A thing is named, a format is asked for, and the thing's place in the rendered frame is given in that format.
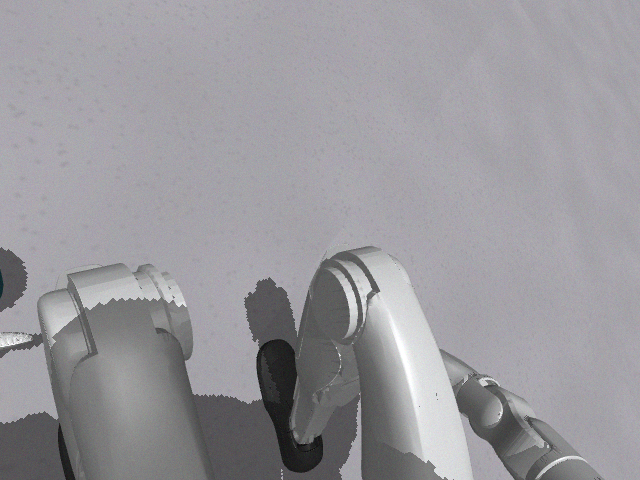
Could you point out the left robot hand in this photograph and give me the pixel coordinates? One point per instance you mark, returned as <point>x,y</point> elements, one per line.
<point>9,340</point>

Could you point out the right robot hand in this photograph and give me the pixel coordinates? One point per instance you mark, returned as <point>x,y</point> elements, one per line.
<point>458,371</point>

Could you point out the right robot foot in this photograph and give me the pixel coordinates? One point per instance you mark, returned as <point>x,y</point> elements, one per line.
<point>276,371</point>

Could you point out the left robot foot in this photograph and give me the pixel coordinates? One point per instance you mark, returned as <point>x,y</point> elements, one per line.
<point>67,468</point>

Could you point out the right robot arm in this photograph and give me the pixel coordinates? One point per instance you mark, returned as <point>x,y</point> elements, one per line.
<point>529,448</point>

